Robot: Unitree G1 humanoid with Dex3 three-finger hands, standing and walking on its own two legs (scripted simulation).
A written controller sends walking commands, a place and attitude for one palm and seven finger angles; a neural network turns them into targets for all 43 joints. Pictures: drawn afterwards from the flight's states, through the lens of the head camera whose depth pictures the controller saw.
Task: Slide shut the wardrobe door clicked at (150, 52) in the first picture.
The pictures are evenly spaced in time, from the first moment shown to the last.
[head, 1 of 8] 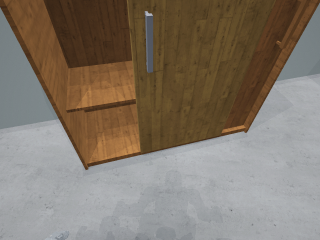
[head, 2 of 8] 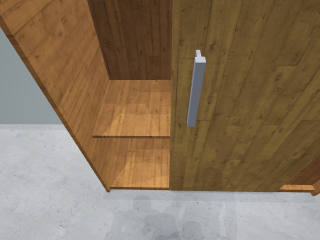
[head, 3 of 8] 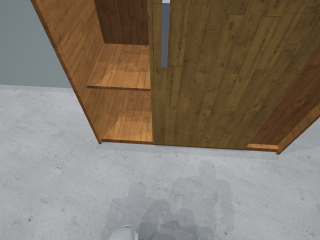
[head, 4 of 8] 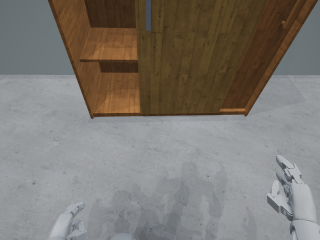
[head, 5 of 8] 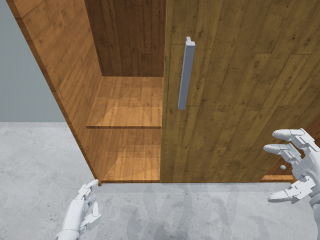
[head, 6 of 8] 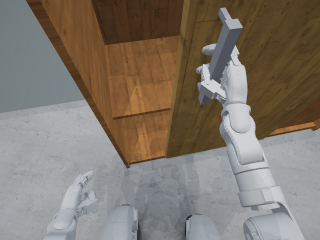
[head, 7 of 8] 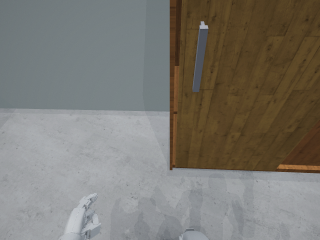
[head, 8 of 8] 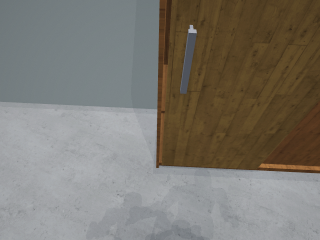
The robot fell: no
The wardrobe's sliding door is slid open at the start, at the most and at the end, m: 0.38 0.38 0.01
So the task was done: yes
